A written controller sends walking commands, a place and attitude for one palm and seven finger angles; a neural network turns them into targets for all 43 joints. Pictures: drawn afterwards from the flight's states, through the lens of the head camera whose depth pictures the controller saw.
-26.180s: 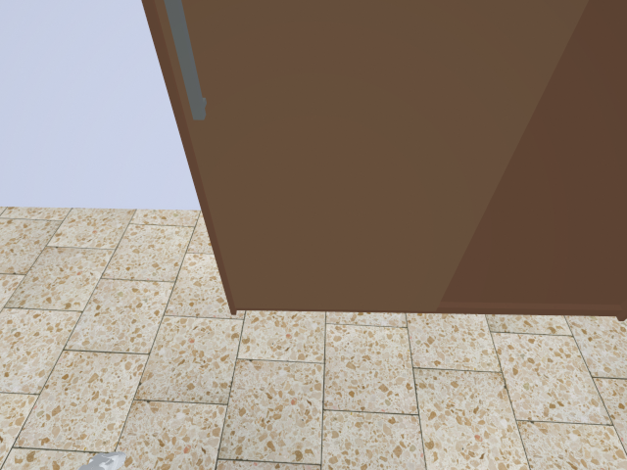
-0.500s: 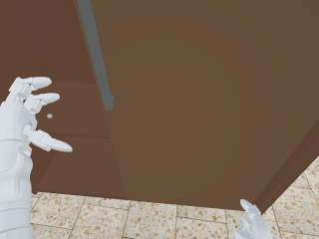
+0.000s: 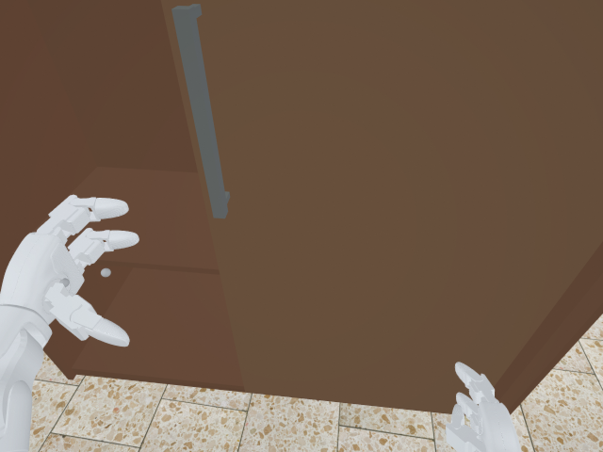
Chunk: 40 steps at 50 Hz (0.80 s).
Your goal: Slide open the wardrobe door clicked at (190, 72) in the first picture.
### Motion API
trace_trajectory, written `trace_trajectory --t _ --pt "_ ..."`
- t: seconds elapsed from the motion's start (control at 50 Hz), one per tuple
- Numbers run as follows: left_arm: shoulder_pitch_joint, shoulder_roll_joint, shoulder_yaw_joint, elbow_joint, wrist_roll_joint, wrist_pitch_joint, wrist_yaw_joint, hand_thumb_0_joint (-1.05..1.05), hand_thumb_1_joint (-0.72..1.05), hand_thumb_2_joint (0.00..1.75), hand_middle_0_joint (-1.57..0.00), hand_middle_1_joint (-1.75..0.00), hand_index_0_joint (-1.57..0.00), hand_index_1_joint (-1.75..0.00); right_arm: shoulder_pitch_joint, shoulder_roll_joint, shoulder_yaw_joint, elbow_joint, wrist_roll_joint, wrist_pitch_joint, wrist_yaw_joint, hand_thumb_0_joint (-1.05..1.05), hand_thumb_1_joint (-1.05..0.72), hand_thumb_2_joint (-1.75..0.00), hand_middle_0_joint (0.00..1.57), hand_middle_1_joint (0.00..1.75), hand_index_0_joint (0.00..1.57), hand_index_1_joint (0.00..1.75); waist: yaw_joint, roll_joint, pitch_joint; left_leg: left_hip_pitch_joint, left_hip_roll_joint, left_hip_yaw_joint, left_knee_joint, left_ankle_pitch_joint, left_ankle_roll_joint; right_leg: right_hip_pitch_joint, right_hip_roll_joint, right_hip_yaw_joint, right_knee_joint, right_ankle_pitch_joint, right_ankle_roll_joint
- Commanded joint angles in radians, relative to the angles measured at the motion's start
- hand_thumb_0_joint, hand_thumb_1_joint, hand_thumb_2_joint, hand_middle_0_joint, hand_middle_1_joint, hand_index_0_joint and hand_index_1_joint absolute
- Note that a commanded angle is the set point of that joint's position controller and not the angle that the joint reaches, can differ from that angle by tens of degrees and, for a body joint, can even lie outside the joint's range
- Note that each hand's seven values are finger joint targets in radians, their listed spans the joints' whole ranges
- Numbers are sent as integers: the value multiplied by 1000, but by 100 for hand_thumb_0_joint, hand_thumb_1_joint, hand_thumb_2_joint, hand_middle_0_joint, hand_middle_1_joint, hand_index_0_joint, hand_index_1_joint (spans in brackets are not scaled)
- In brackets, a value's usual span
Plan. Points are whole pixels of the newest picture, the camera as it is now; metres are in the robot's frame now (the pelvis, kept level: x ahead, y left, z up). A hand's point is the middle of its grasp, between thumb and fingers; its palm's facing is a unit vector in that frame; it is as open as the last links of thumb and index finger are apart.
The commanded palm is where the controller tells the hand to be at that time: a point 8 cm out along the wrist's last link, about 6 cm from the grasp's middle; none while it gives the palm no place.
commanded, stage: draw the hand back to the body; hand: left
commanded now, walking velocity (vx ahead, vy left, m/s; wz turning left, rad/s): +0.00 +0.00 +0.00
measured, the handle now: (209, 125) +0.49 +0.21 +0.23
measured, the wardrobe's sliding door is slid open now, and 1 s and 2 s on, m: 0.61 0.61 0.61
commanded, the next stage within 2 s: step back with the hand held close in 1.04 s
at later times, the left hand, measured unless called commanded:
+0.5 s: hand (103, 274) +0.24 +0.26 +0.17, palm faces +0.43 -0.84 -0.33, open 10.4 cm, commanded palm +0.18 +0.30 +0.18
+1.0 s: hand (111, 283) +0.23 +0.25 +0.16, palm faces +0.44 -0.83 -0.36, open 7.5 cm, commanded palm +0.18 +0.29 +0.18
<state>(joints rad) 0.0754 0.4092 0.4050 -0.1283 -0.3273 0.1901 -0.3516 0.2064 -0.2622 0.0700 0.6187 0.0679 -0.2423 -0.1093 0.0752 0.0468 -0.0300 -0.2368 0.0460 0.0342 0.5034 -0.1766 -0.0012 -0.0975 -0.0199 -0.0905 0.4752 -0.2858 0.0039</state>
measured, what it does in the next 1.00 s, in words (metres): stands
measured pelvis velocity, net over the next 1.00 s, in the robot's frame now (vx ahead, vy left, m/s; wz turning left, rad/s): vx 0.04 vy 0.00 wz -0.03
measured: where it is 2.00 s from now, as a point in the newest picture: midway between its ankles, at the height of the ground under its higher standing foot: outside the picture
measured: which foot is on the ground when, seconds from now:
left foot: down 0.00-1.00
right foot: down 0.00-1.00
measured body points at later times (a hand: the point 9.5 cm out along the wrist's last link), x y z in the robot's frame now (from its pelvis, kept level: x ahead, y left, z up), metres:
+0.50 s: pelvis +0.02 +0.01 +0.01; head -0.01 -0.01 +0.46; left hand +0.21 +0.31 +0.19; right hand +0.20 -0.22 -0.07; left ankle +0.07 +0.12 -0.74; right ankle -0.01 -0.12 -0.74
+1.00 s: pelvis +0.04 +0.00 +0.01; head +0.01 -0.02 +0.46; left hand +0.20 +0.29 +0.18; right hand +0.23 -0.22 -0.07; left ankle +0.07 +0.12 -0.74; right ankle -0.01 -0.12 -0.74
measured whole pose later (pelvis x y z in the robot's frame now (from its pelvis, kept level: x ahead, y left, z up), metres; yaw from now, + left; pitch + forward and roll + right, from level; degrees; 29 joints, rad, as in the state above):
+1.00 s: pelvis +0.04 +0.00 +0.01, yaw -2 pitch -5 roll +0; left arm 0.44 0.33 0.33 -0.38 -0.08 -0.07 0.09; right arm 0.18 -0.22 0.02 0.64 -0.02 -0.12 -0.08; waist 0.08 0.05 0.01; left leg -0.12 0.04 0.07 0.39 -0.18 -0.01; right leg 0.01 -0.02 -0.06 0.36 -0.27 0.00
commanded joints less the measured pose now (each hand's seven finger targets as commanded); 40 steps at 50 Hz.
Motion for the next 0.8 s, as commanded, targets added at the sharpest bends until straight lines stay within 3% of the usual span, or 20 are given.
trace_trajectory --t 0.0,0.02,0.08,0.1,0.12,0.14,0.18,0.22,0.24,0.36,0.4,0.42,0.5,0.54,0.64,0.78 --pt "-140 164 61 -265 134 -241 307 0 -26 34 -24 -98 -24 -98 -166 -103 -50 -117 -56 -65 2 0 -90 -90 20 30 20 30 -3 4 48 128 -33 -51 -144 -162 13 -200 26 50 -205 -42 -13" --pt "-98 138 43 -264 150 -259 342 0 -22 36 -24 -96 -24 -96 -158 -94 -52 -112 -54 -55 5 0 -90 -90 20 30 20 30 -14 28 22 140 -24 -42 -152 -171 14 -174 17 54 -187 -51 -12" --pt "-95 146 43 -311 193 -309 410 0 -12 41 -24 -89 -24 -89 -152 -93 -62 -103 -66 -29 7 0 -90 -90 20 30 20 30 -10 71 -55 181 -23 -37 -173 -141 15 -110 16 60 -174 -5 -16" --pt "-59 147 43 -299 205 -318 423 0 -8 43 -23 -87 -23 -87 -155 -96 -66 -97 -69 -25 6 0 -90 -90 20 30 20 30 -6 32 -50 185 -20 -31 -174 -122 18 -102 20 60 -183 4 -13" --pt "-59 120 14 -312 210 -324 431 0 -4 44 -23 -85 -23 -85 -157 -90 -65 -103 -69 -18 7 0 -90 -90 20 30 20 30 -11 41 -46 187 -19 -29 -177 -111 20 -92 15 61 -181 6 -13" --pt "-76 135 23 -318 218 -331 442 0 -1 46 -23 -83 -23 -83 -160 -91 -67 -99 -72 -12 5 0 -90 -90 20 30 20 30 -12 23 -42 194 -20 -28 -180 -100 21 -91 18 60 -188 15 -12" --pt "-57 141 30 -352 233 -345 458 0 7 50 -23 -79 -23 -79 -162 -91 -72 -98 -78 -3 4 0 -90 -90 20 30 20 30 -6 53 -73 216 -23 -26 -179 -58 21 -65 18 59 -182 46 -16" --pt "-25 129 21 -347 237 -348 463 0 14 53 -23 -75 -23 -75 -171 -88 -74 -95 -79 5 3 0 -90 -90 20 30 20 30 -9 15 -42 217 -18 -23 -182 -39 22 -68 19 57 -194 55 -12" --pt "-32 126 16 -354 240 -351 465 0 17 55 -22 -73 -22 -73 -174 -87 -74 -94 -78 8 4 0 -90 -90 20 30 20 30 -10 24 -26 216 -21 -22 -184 -40 22 -71 19 57 -200 55 -13" --pt "100 119 31 -384 247 -359 470 0 39 65 -22 -60 -22 -60 -166 -84 -83 -101 -84 25 11 0 -90 -90 20 30 20 30 2 33 -35 227 -19 -19 -182 37 17 -39 22 50 -185 121 -16" --pt "168 127 46 -374 247 -354 467 0 47 69 -22 -55 -22 -55 -168 -88 -87 -107 -84 32 16 0 -90 -90 20 30 20 30 10 -6 -19 217 -17 -15 -181 59 18 -35 26 48 -192 137 -14" --pt "181 108 34 -382 244 -353 463 0 50 71 -21 -53 -21 -53 -165 -83 -88 -112 -82 38 17 0 -90 -90 20 30 20 30 4 4 -18 217 -17 -8 -176 71 20 -32 20 50 -185 150 -12" --pt "226 127 52 -420 247 -353 462 0 65 78 -21 -45 -21 -45 -161 -85 -94 -122 -83 49 20 0 -90 -90 20 30 20 30 7 -3 -15 221 -19 -2 -168 99 19 -33 25 48 -194 176 -11" --pt "234 112 37 -449 247 -351 461 0 72 81 -21 -41 -21 -41 -158 -79 -93 -128 -82 54 21 0 -90 -90 20 30 20 30 4 25 -27 231 -20 6 -158 127 20 -29 21 52 -185 205 -10" --pt "279 108 35 -478 247 -343 462 0 90 90 -20 -30 -20 -30 -155 -75 -93 -139 -84 59 20 0 -90 -90 20 30 20 30 2 8 -18 230 -23 10 -149 139 23 -35 21 50 -188 226 -6" --pt "243 107 33 -460 249 -330 467 0 90 90 -20 -30 -20 -30 -153 -71 -91 -133 -85 66 13 0 -90 -90 20 30 20 30 -1 17 -9 235 -27 15 -142 136 24 -48 20 50 -192 223 -4"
